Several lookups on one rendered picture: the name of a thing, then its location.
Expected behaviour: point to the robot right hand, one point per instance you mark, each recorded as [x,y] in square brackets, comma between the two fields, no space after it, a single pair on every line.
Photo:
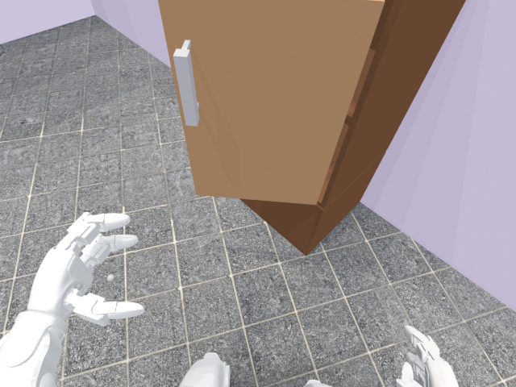
[434,373]

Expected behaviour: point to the left robot forearm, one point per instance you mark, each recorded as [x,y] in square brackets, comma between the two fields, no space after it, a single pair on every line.
[31,350]

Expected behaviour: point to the robot left thigh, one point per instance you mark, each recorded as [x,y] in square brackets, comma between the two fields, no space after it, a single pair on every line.
[209,372]

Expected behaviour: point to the cupboard door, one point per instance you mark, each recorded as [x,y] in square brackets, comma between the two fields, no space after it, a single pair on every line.
[274,80]

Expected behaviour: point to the left robot shin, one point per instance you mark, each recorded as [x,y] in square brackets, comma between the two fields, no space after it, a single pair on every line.
[211,355]

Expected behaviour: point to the handle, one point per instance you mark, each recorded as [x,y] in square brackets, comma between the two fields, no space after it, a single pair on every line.
[185,78]

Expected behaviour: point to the robot left hand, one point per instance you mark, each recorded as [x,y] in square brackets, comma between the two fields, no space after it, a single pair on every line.
[53,290]

